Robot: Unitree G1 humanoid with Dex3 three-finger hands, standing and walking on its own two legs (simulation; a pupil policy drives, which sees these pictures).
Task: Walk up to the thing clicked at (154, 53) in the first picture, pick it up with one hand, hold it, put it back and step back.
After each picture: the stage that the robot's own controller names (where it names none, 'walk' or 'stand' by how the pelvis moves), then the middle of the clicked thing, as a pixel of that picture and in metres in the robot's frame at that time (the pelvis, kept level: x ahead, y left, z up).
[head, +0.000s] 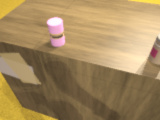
stand; out of the picture +0.50 -0.28 +0.07
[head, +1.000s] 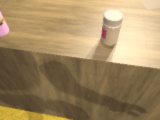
sink last; (111, 28) +0.53 -0.04 +0.10
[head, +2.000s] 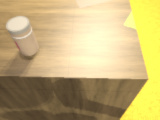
rise first; (24, 37) +0.45 +0.23 +0.11
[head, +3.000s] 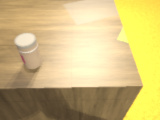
stand; (29, 51) +0.44 +0.23 +0.09
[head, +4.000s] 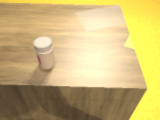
stand; (45, 53) +0.47 +0.19 +0.06
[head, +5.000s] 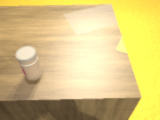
stand; (30, 64) +0.42 +0.22 +0.06
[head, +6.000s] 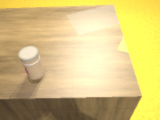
stand; (32, 63) +0.42 +0.22 +0.06
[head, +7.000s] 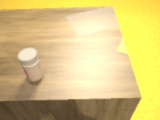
stand; (31, 65) +0.42 +0.23 +0.06
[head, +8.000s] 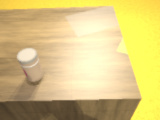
stand; (31, 65) +0.42 +0.23 +0.06
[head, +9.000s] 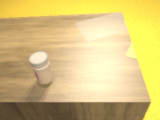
rise first; (42, 68) +0.42 +0.21 +0.06
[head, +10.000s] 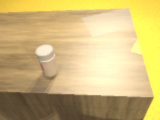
go down; (48, 60) +0.44 +0.21 +0.06
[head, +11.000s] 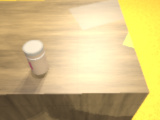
go down; (36, 58) +0.44 +0.19 +0.07
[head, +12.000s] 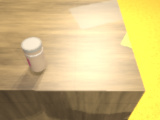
go down; (35, 55) +0.45 +0.20 +0.07
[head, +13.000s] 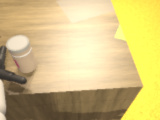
close in; (23, 55) +0.43 +0.21 +0.09
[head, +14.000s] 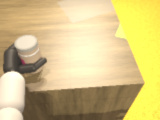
lift; (30, 55) +0.43 +0.19 +0.10
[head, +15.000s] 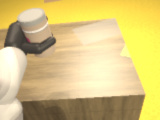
lift; (38, 34) +0.35 +0.14 +0.29
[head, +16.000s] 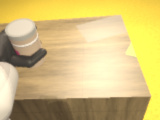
hold; (27, 44) +0.32 +0.17 +0.27
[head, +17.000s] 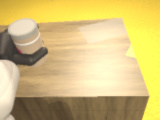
hold; (29, 44) +0.32 +0.17 +0.27
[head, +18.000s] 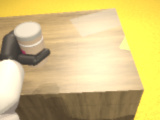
crouch; (33, 45) +0.36 +0.17 +0.23
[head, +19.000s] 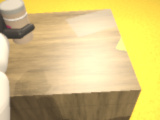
lower; (17, 22) +0.44 +0.21 +0.25
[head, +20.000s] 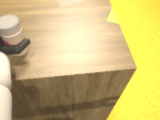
lower; (13, 36) +0.48 +0.21 +0.12
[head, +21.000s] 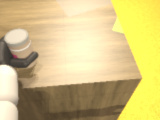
lower; (22, 49) +0.44 +0.20 +0.11
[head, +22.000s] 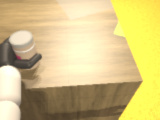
lower; (26, 51) +0.43 +0.20 +0.11
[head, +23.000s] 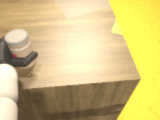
lower; (22, 49) +0.44 +0.20 +0.11
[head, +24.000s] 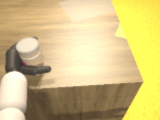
open; (32, 57) +0.42 +0.18 +0.10
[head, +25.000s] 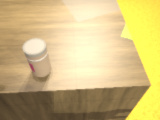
sink last; (38, 58) +0.41 +0.16 +0.10
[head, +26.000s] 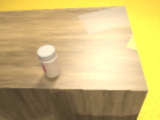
stand; (49, 61) +0.43 +0.19 +0.07
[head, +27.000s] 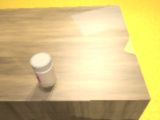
stand; (44, 70) +0.38 +0.18 +0.07
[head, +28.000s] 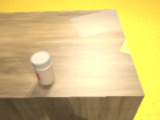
walk; (43, 68) +0.41 +0.18 +0.06
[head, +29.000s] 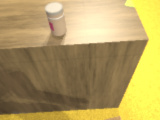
walk; (56, 19) +0.58 +0.15 +0.08
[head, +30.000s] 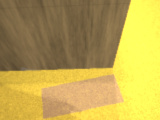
walk; out of the picture +0.93 +0.14 +0.09
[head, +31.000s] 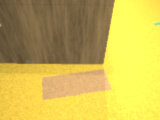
stand; out of the picture +1.25 +0.14 +0.08
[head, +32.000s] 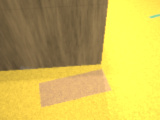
stand; out of the picture +1.17 +0.21 +0.07
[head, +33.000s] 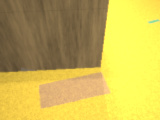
stand; out of the picture +1.19 +0.21 +0.06
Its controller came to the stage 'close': yes
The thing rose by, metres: 0.21
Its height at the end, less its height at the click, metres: +0.00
